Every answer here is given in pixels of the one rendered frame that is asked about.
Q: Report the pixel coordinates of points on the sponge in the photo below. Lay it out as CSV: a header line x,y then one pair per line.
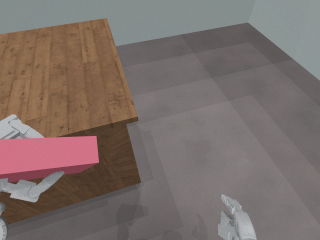
x,y
34,158

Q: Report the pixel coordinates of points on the table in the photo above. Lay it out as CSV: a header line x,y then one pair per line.
x,y
68,81

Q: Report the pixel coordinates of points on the left robot hand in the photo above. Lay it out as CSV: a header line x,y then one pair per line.
x,y
12,128

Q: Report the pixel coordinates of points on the right robot hand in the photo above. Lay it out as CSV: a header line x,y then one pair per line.
x,y
238,227

